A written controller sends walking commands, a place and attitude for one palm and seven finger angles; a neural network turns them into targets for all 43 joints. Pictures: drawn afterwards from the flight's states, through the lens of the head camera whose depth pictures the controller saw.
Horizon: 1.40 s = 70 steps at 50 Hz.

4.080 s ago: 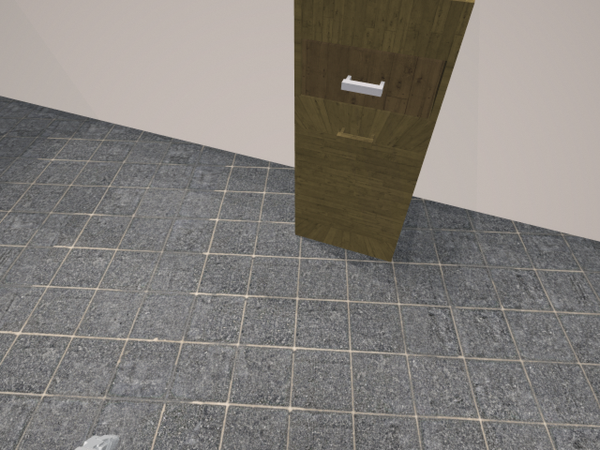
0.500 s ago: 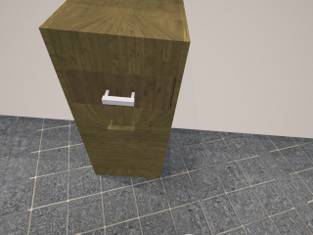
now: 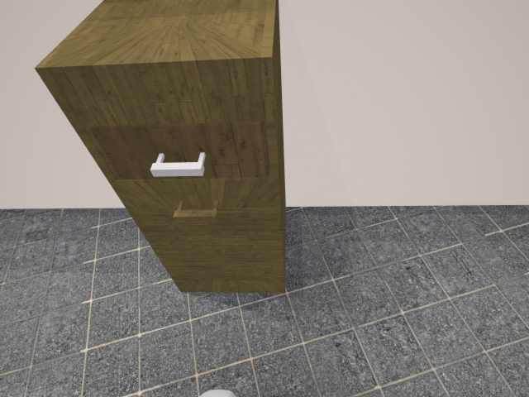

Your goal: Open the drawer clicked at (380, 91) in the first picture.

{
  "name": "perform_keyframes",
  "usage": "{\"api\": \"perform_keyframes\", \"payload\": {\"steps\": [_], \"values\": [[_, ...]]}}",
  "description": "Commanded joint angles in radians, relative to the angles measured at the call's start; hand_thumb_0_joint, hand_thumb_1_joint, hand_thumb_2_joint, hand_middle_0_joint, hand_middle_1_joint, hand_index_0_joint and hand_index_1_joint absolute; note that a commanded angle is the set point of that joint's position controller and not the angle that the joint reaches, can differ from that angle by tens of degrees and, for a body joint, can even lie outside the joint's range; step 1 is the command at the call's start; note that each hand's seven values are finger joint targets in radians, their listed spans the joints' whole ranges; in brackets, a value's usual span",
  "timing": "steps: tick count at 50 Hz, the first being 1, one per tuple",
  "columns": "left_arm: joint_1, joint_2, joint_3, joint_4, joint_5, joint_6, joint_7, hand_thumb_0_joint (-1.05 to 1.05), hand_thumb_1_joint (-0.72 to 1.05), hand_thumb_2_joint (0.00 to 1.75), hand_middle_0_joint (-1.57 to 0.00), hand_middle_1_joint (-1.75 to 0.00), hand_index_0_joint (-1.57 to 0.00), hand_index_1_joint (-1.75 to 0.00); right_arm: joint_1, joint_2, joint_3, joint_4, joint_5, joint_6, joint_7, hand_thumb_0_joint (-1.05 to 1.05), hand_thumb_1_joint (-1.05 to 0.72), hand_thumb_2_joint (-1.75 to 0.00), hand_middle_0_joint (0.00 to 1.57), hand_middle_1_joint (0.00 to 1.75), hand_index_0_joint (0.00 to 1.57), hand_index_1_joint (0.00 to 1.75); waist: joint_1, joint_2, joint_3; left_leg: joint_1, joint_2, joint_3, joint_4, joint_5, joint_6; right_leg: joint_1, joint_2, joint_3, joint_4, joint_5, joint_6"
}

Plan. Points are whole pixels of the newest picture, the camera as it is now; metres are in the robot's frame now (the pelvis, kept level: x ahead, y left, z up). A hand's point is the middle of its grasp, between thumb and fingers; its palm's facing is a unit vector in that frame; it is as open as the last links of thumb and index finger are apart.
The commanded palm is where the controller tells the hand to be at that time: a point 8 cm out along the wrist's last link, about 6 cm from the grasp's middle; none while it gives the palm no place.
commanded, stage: come to a stop and stand still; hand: left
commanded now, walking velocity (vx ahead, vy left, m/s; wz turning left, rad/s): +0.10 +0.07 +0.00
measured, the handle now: (179, 163) +0.58 +0.23 -0.01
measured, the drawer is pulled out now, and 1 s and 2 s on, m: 0.00 0.00 0.00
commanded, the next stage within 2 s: look again from close up in 0.92 s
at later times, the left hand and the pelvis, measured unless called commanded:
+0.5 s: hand out of the picture -0.03 +0.23 -0.18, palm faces +0.04 -0.98 -0.18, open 7.4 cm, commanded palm none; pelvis -0.01 +0.04 +0.00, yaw +0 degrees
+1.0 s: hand out of the picture +0.02 +0.19 -0.17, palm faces +0.05 -0.98 -0.21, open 7.2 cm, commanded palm none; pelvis +0.01 +0.01 +0.00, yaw +1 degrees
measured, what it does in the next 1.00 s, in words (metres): steps on the spot: left foot, then right foot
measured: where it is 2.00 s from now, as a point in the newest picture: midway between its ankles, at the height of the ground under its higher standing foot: outside the picture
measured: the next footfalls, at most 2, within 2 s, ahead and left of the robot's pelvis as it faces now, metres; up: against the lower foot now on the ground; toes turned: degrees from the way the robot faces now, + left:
left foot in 0.26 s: +0.00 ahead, +0.16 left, +0.00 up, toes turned +5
right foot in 0.58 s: +0.03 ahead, -0.08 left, +0.00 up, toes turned -4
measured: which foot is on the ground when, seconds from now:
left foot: up 0.00-0.24, down 0.26-1.00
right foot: down 0.00-0.26, up 0.28-0.56, down 0.58-1.00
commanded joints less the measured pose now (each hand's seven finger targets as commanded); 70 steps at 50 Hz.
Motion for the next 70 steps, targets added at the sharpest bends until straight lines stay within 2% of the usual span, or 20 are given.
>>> {"api": "perform_keyframes", "payload": {"steps": [1,7,10,11,13,14,15,18,25,27,29,32,35,39,50,51,53,57,62,70], "values": [[0.092,0.212,0.054,-0.028,0.003,-0.005,0.008,0.00,0.90,0.90,-0.20,-0.30,-0.20,-0.30,0.002,-0.047,0.003,-0.074,0.002,-0.019,0.012,0.00,-0.90,-0.90,0.20,0.30,0.20,0.30,0.042,-0.195,-0.051,-0.071,0.033,-0.014,-0.094,-0.005,0.000,0.123,-0.274,0.300,-0.254,-0.045,-0.091],[0.093,0.237,0.054,-0.006,0.013,0.001,-0.010,0.00,0.90,0.90,-0.20,-0.30,-0.20,-0.30,0.014,-0.036,0.024,-0.076,0.010,-0.040,0.012,0.00,-0.90,-0.90,0.20,0.30,0.20,0.30,0.041,-0.238,-0.043,0.106,0.008,0.055,-0.385,-0.065,0.033,0.048,-0.227,0.291,-0.328,-0.220,-0.084],[0.047,0.218,0.046,0.021,0.001,0.010,-0.010,0.00,0.90,0.90,-0.20,-0.30,-0.20,-0.30,0.157,-0.015,0.039,-0.015,0.012,-0.062,0.001,0.00,-0.90,-0.90,0.20,0.30,0.20,0.30,-0.027,-0.217,-0.073,0.337,-0.013,0.090,-0.664,0.066,0.052,-0.056,-0.155,0.218,-0.288,-0.269,-0.021],[0.052,0.189,0.035,0.028,-0.006,0.012,-0.013,0.00,0.90,0.90,-0.20,-0.30,-0.20,-0.30,0.188,-0.025,0.041,-0.002,0.014,-0.070,-0.005,0.00,-0.90,-0.90,0.20,0.30,0.20,0.30,-0.041,-0.139,-0.060,0.419,0.016,0.056,-0.743,0.071,0.054,-0.136,-0.109,0.178,-0.214,-0.306,0.011],[0.079,0.090,0.010,0.022,-0.015,0.015,-0.023,0.00,0.90,0.90,-0.20,-0.30,-0.20,-0.30,0.155,-0.140,0.031,-0.022,-0.004,-0.079,-0.015,0.00,-0.90,-0.90,0.20,0.30,0.20,0.30,-0.030,0.189,0.029,0.213,0.299,-0.310,-0.980,-0.326,0.147,-0.195,0.015,0.027,0.071,-0.223,0.064],[0.069,0.092,0.011,0.021,-0.007,0.012,-0.031,0.00,0.90,0.90,-0.20,-0.30,-0.20,-0.30,0.085,-0.163,0.030,-0.043,-0.006,-0.076,-0.019,0.00,-0.90,-0.90,0.20,0.30,0.20,0.30,-0.011,0.154,0.073,0.069,0.338,-0.382,-1.022,-0.393,0.190,-0.159,0.019,0.045,0.170,-0.197,0.063],[0.065,0.093,0.014,0.046,0.006,0.023,-0.031,0.00,0.90,0.90,-0.20,-0.30,-0.20,-0.30,0.041,-0.140,0.036,-0.039,-0.005,-0.081,-0.023,0.00,-0.90,-0.90,0.20,0.30,0.20,0.30,-0.008,0.216,0.113,0.038,0.303,-0.335,-1.050,-0.359,0.176,-0.146,0.013,0.075,0.259,-0.185,0.064],[0.133,0.101,0.017,0.086,0.003,0.014,-0.043,0.00,0.90,0.90,-0.20,-0.30,-0.20,-0.30,0.036,-0.084,0.051,-0.019,0.002,-0.095,-0.038,0.00,-0.90,-0.90,0.20,0.30,0.20,0.30,0.015,0.122,0.100,0.174,0.221,-0.175,-0.960,-0.034,0.161,-0.204,0.014,0.095,0.358,-0.128,0.071],[0.077,0.074,0.010,0.069,-0.017,0.012,-0.034,0.00,0.90,0.90,-0.20,-0.30,-0.20,-0.30,0.142,-0.081,0.032,0.048,0.001,-0.092,-0.056,0.00,-0.90,-0.90,0.20,0.30,0.20,0.30,-0.029,0.132,0.005,0.340,0.244,-0.107,-0.743,0.679,0.192,-0.091,0.015,0.060,0.130,-0.185,0.079],[0.143,0.078,0.013,0.096,-0.017,0.001,-0.029,0.00,0.90,0.90,-0.20,-0.30,-0.20,-0.30,0.137,-0.071,0.028,0.059,0.009,-0.091,-0.054,0.00,-0.90,-0.90,0.20,0.30,0.20,0.30,0.002,0.088,-0.038,0.304,0.197,-0.079,-0.664,0.636,0.142,0.058,0.022,0.043,-0.079,0.029,0.073],[0.197,0.138,0.020,0.130,-0.014,-0.014,-0.014,0.00,0.90,0.90,-0.20,-0.30,-0.20,-0.30,0.157,-0.001,0.039,0.062,0.022,-0.099,-0.046,0.00,-0.90,-0.90,0.20,0.30,0.20,0.30,0.007,-0.076,-0.090,0.127,0.103,0.009,-0.592,0.302,0.067,0.279,-0.119,0.172,-0.095,0.355,0.028],[0.169,0.146,0.016,0.139,-0.016,-0.017,-0.002,0.00,0.90,0.90,-0.20,-0.30,-0.20,-0.30,0.130,0.039,0.050,0.061,0.017,-0.071,-0.046,0.00,-0.90,-0.90,0.20,0.30,0.20,0.30,0.008,-0.270,-0.076,0.129,0.055,0.050,-0.507,-0.053,0.041,0.204,-0.194,0.244,-0.165,0.398,-0.048],[0.101,0.109,0.003,0.131,-0.018,-0.012,0.000,0.00,0.90,0.90,-0.20,-0.30,-0.20,-0.30,0.155,0.055,0.058,0.092,0.017,-0.068,-0.043,0.00,-0.90,-0.90,0.20,0.30,0.20,0.30,-0.020,-0.156,-0.032,0.181,0.079,0.036,-0.560,0.044,0.048,0.128,-0.157,0.194,-0.165,0.284,-0.059],[0.080,0.093,-0.003,0.131,-0.025,-0.006,-0.002,0.00,0.90,0.90,-0.20,-0.30,-0.20,-0.30,0.138,0.037,0.065,0.115,0.013,-0.080,-0.040,0.00,-0.90,-0.90,0.20,0.30,0.20,0.30,-0.008,0.015,0.040,0.229,0.116,0.015,-0.704,0.279,0.054,0.084,-0.054,0.120,-0.135,0.178,0.010],[0.120,0.110,-0.014,0.142,-0.022,-0.018,0.002,0.00,0.90,0.90,-0.20,-0.30,-0.20,-0.30,0.101,0.005,0.068,0.096,0.016,-0.083,-0.042,0.00,-0.90,-0.90,0.20,0.30,0.20,0.30,-0.006,-0.059,-0.009,0.286,0.111,0.035,-0.719,0.295,0.052,0.142,-0.064,0.127,-0.151,0.296,0.022],[0.139,0.246,-0.023,0.060,-0.004,-0.035,0.002,0.00,0.90,0.90,-0.20,-0.30,-0.20,-0.30,0.070,-0.101,0.042,-0.023,0.006,-0.074,-0.025,0.00,-0.90,-0.90,0.20,0.30,0.20,0.30,-0.021,-0.134,0.105,0.208,0.060,0.003,-0.654,0.199,0.057,0.064,-0.041,0.146,-0.139,0.158,0.033],[0.135,0.216,0.004,0.036,-0.008,-0.050,0.007,0.00,0.90,0.90,-0.20,-0.30,-0.20,-0.30,0.092,-0.073,0.036,-0.057,-0.001,-0.099,-0.035,0.00,-0.90,-0.90,0.20,0.30,0.20,0.30,-0.029,0.014,-0.139,0.210,0.056,0.016,-0.570,0.196,0.071,0.171,-0.110,0.221,-0.079,0.322,-0.018],[0.142,0.211,0.007,0.005,-0.007,-0.048,0.007,0.00,0.90,0.90,-0.20,-0.30,-0.20,-0.30,0.081,-0.085,0.034,-0.096,0.008,-0.098,-0.033,0.00,-0.90,-0.90,0.20,0.30,0.20,0.30,-0.019,-0.190,-0.100,0.157,0.038,0.028,-0.551,0.136,0.087,0.189,-0.128,0.204,-0.072,0.449,-0.037],[0.105,0.214,0.001,-0.024,-0.013,-0.033,0.002,0.00,0.90,0.90,-0.20,-0.30,-0.20,-0.30,0.047,-0.128,0.035,-0.104,0.008,-0.099,-0.029,0.00,-0.90,-0.90,0.20,0.30,0.20,0.30,-0.017,-0.021,-0.045,0.225,0.087,0.005,-0.613,0.348,0.095,0.105,-0.059,0.126,-0.032,0.296,-0.002],[0.070,0.227,-0.017,-0.013,-0.016,-0.015,-0.009,0.00,0.90,0.90,-0.20,-0.30,-0.20,-0.30,-0.019,-0.163,0.053,-0.104,0.006,-0.096,-0.017,0.00,-0.90,-0.90,0.20,0.30,0.20,0.30,-0.001,-0.013,0.024,0.166,0.101,-0.023,-0.712,0.202,0.095,0.092,-0.050,0.124,-0.090,0.071,0.029]]}}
